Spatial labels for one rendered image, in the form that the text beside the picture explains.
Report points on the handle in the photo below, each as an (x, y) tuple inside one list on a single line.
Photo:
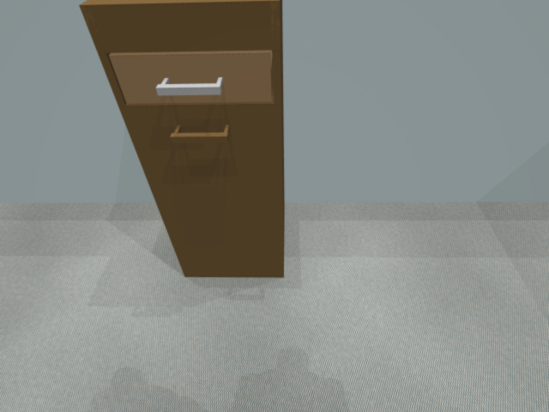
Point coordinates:
[(189, 89), (199, 137)]

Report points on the drawer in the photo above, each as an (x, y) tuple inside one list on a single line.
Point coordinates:
[(247, 75)]

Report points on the cabinet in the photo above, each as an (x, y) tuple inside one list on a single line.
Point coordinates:
[(222, 203)]

